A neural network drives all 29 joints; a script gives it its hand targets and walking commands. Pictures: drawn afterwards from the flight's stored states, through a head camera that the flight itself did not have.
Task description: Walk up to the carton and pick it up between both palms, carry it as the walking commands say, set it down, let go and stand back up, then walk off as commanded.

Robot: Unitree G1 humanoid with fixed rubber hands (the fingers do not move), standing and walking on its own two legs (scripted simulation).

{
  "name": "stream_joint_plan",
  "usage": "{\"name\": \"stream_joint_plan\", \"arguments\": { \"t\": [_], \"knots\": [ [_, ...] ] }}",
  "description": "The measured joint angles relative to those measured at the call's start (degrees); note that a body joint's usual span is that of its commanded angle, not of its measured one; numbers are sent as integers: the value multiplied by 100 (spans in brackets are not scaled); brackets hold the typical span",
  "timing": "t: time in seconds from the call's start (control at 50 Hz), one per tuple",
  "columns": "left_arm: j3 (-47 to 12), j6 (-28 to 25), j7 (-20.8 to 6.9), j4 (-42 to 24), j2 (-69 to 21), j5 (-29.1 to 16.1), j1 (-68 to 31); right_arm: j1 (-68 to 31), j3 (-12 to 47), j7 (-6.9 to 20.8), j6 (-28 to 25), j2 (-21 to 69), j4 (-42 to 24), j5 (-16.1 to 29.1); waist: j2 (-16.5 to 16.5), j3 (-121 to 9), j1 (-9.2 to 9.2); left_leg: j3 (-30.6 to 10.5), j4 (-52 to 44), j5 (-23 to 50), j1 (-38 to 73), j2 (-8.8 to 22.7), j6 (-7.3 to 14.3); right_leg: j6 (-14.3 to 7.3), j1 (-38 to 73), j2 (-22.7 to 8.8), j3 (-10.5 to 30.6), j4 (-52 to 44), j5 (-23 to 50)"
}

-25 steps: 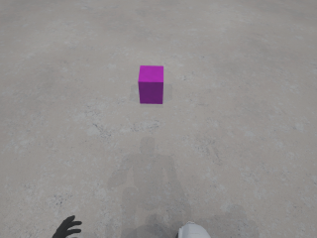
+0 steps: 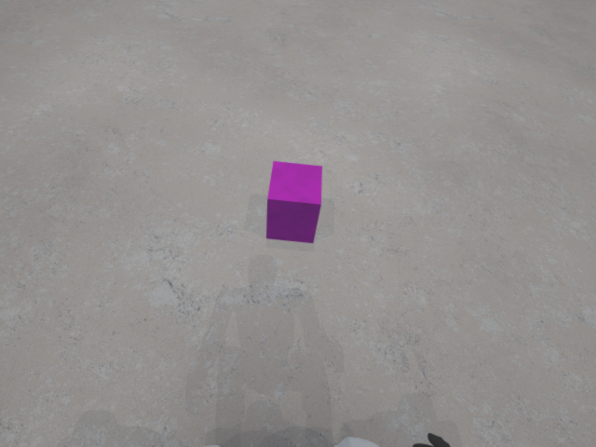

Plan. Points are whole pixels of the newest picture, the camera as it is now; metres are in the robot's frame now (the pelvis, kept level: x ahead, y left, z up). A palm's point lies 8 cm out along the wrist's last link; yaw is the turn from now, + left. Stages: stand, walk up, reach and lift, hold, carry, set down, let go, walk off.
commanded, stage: walk up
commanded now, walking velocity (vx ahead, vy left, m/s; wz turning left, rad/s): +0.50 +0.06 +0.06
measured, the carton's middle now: (293, 203) +1.06 -0.01 -0.64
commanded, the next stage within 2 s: none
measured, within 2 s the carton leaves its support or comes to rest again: neither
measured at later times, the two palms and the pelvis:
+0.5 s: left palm (154, 365) +0.24 +0.22 -0.13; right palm (420, 292) +0.40 -0.23 -0.12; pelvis +0.28 +0.00 +0.01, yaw +3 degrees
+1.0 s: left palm (183, 168) +0.67 +0.28 -0.12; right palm (393, 251) +0.51 -0.21 -0.16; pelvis +0.55 +0.03 -0.01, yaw +3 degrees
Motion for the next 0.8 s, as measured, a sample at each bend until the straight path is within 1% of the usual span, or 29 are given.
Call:
{"name": "stream_joint_plan", "arguments": {
  "t": [0.04,0.08,0.12,0.16,0.2,0.22,0.24,0.26,0.28,0.3,0.32,0.34,0.38,0.44,0.52,0.56,0.58,0.6,0.62,0.64,0.66,0.68,0.7,0.72,0.74,0.76,0.8],
  "knots": [
    [7,-18,-37,-188,51,14,-291,285,8,-23,28,57,171,-18,-4,-8,-21,9,-357,-7,350,-112,1,60,-308,-108,-89,-279,191],
    [-5,-32,-58,-389,68,4,-606,544,20,-28,72,83,348,-22,47,27,-59,-12,-655,-32,695,-194,-23,112,-449,-145,-120,-954,310],
    [-22,-45,-76,-555,67,-12,-897,760,19,-13,128,81,497,-30,124,79,-120,-27,-823,-137,1010,-243,-71,112,-488,-115,-117,-1671,372],
    [-23,-58,-81,-655,68,-14,-1128,951,1,17,186,54,609,-13,199,115,-204,-34,-860,-333,1296,-267,-150,101,-445,-62,-167,-2247,597],
    [-13,-114,-82,-704,64,-7,-1264,1146,-33,52,238,-1,685,29,302,114,-265,-56,-603,-696,1475,-213,-256,40,-261,42,-295,-2727,915],
    [6,-162,-64,-697,25,3,-1319,1224,-53,72,261,-53,726,41,425,113,-288,-122,-230,-956,1437,-105,-258,-84,-183,97,-367,-2686,1246],
    [26,-204,-28,-691,-34,18,-1361,1244,-64,86,301,-107,764,47,563,106,-310,-303,504,-1160,1188,0,-197,-185,-166,143,-474,-2475,1120],
    [36,-244,8,-682,-95,22,-1376,1224,-74,88,341,-153,775,29,661,97,-313,-568,1389,-1200,827,4,-138,-246,-122,171,-567,-2335,873],
    [38,-276,45,-664,-163,18,-1353,1165,-98,88,370,-204,763,7,739,87,-297,-782,2234,-1154,438,-36,-110,-272,-42,197,-638,-2306,668],
    [35,-305,86,-630,-236,14,-1288,1067,-129,84,382,-261,731,-12,809,83,-275,-902,2901,-983,72,-64,-115,-272,67,226,-688,-2361,543],
    [31,-324,124,-578,-306,8,-1190,936,-160,81,378,-320,681,-23,869,89,-256,-949,3331,-746,-242,-59,-144,-229,203,259,-722,-2480,503],
    [25,-329,153,-516,-365,2,-1066,791,-176,81,373,-368,606,-30,905,99,-238,-952,3524,-560,-497,-24,-172,-197,353,293,-741,-2626,494],
    [9,-318,179,-376,-447,-4,-774,479,-178,98,377,-421,426,-38,898,114,-207,-890,3336,-355,-846,93,-219,-174,683,349,-750,-2965,488],
    [-42,-302,206,-161,-517,6,-325,4,-164,169,436,-446,157,-55,779,144,-116,-780,2348,-192,-1127,219,-259,-91,1187,358,-743,-3496,501],
    [-60,-237,167,46,-496,-12,186,-554,-113,276,440,-456,-80,-6,590,238,123,-637,647,215,-1071,277,-235,86,1875,322,-769,-4049,410],
    [-61,-188,129,147,-438,-32,409,-763,-89,281,388,-431,-130,-19,498,249,241,-474,71,456,-902,268,-216,201,2176,300,-786,-4146,243],
    [-61,-165,113,192,-410,-44,525,-845,-77,274,346,-418,-153,-30,460,236,291,-367,-165,540,-768,247,-195,269,2272,276,-775,-4076,97],
    [-61,-145,103,238,-368,-50,625,-925,-75,248,278,-377,-165,-40,367,238,329,-284,-202,883,-670,205,-73,305,2282,190,-718,-3825,-117],
    [-61,-116,99,290,-323,-63,661,-996,-75,202,202,-309,-178,-53,236,259,350,-191,46,834,-674,156,18,249,2103,59,-576,-3237,-287],
    [-65,-84,101,318,-286,-70,651,-1013,-59,151,132,-243,-211,-48,148,271,345,-119,264,580,-656,122,73,163,1774,29,-322,-2363,-393],
    [-70,-62,103,316,-246,-70,607,-969,-36,110,79,-183,-247,-37,99,264,321,-76,364,333,-595,93,104,86,1382,67,-94,-1438,-477],
    [-70,-60,104,293,-197,-55,526,-886,-19,80,47,-123,-259,-36,60,256,287,-44,364,162,-489,54,116,24,1002,100,46,-668,-413],
    [-70,-69,98,254,-141,-25,408,-777,-5,52,35,-64,-239,-38,15,255,259,-8,280,77,-343,2,106,-9,655,88,105,-139,-249],
    [-65,-75,87,186,-86,5,261,-647,7,25,31,-13,-195,-45,-18,262,234,21,142,66,-176,-53,70,-6,356,43,108,120,-73],
    [-56,-79,72,97,-40,24,93,-499,12,6,35,28,-135,-53,-33,268,211,38,-8,56,-12,-110,71,23,102,-15,82,156,53],
    [-44,-73,57,-5,-4,31,-83,-348,13,-1,47,63,-60,-59,-31,276,187,45,-159,45,152,-157,79,71,-104,-66,48,23,123],
    [-21,-47,32,-214,41,22,-437,-58,2,-15,84,110,99,-57,15,307,121,45,-422,7,476,-219,68,138,-367,-127,-25,-568,212]
  ]
}}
